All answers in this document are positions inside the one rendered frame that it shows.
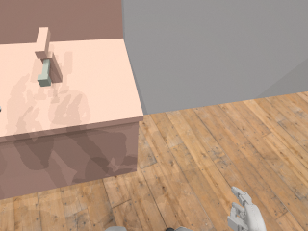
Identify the tap lever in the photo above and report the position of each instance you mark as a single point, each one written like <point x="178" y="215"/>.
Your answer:
<point x="43" y="78"/>

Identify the counter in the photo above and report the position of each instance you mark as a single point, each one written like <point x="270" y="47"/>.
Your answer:
<point x="85" y="126"/>

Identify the robot right hand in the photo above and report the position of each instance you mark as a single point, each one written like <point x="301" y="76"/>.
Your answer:
<point x="249" y="216"/>

